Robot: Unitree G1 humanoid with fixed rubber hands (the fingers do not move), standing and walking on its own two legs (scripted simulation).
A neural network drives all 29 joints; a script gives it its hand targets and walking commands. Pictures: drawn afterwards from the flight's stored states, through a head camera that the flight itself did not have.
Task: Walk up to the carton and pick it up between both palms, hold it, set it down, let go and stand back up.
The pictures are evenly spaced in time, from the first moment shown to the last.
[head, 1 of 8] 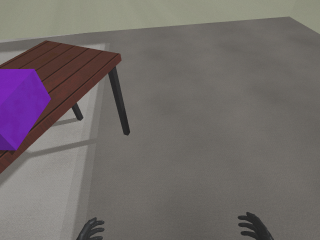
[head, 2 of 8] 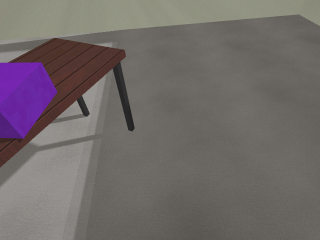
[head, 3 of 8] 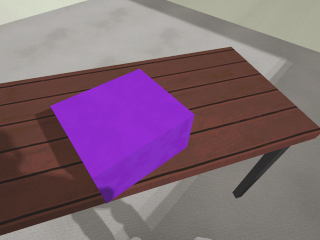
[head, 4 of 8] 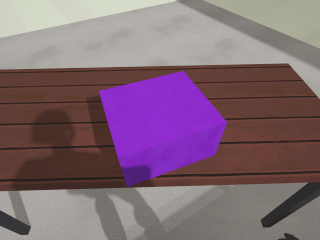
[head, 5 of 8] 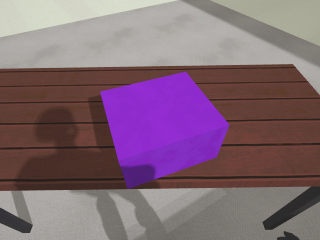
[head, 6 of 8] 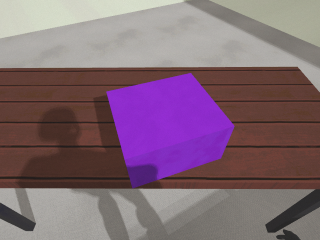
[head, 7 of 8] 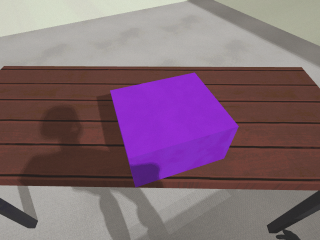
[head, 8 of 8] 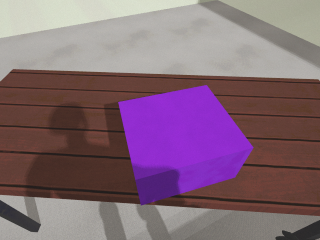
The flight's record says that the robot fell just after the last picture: no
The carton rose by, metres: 0.00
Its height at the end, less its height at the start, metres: +0.00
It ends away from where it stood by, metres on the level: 0.00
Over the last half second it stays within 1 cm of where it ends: yes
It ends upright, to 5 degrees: yes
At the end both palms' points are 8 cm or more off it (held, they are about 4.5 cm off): yes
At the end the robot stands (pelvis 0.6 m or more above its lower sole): yes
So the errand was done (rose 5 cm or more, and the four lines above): no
